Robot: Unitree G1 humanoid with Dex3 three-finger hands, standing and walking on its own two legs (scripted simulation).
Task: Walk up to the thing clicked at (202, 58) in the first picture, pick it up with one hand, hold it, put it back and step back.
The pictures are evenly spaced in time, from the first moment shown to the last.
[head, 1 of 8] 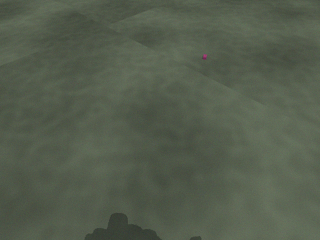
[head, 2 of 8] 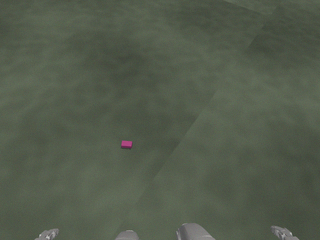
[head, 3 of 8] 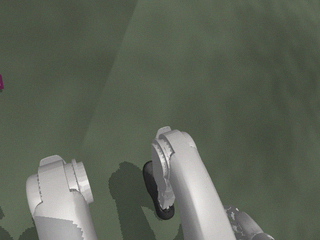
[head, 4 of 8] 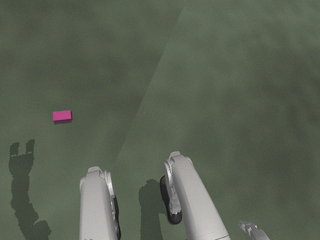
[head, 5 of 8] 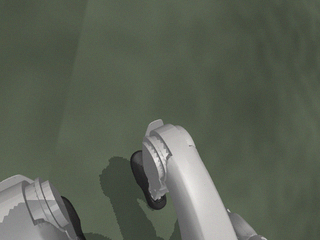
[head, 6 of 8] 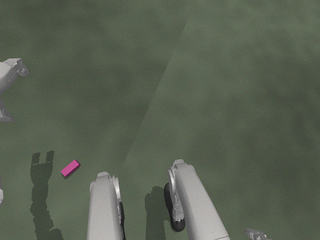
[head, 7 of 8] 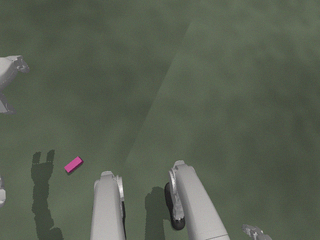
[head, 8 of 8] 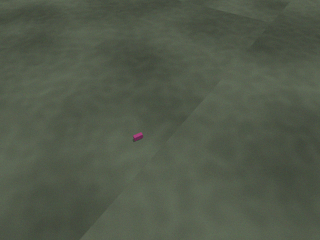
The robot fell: no
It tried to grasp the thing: yes
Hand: left
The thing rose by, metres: 0.53
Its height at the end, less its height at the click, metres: +0.01
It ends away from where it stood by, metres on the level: 0.20
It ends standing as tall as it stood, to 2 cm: yes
